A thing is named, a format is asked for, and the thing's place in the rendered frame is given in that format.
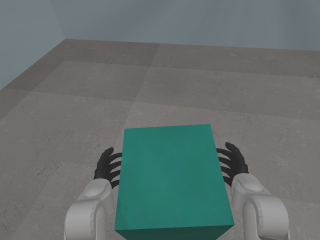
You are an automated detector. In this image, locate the right robot forearm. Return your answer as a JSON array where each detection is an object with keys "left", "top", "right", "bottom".
[{"left": 231, "top": 173, "right": 291, "bottom": 240}]

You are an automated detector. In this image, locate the carton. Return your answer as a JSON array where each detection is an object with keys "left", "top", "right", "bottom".
[{"left": 114, "top": 124, "right": 235, "bottom": 240}]

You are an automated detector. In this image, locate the left robot forearm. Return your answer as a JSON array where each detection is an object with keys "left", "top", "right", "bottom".
[{"left": 64, "top": 178, "right": 115, "bottom": 240}]

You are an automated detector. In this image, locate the robot left hand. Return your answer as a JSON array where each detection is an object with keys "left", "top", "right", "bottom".
[{"left": 94, "top": 147, "right": 122, "bottom": 189}]

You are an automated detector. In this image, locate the robot right hand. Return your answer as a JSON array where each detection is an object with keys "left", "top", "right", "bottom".
[{"left": 216, "top": 142, "right": 249, "bottom": 187}]

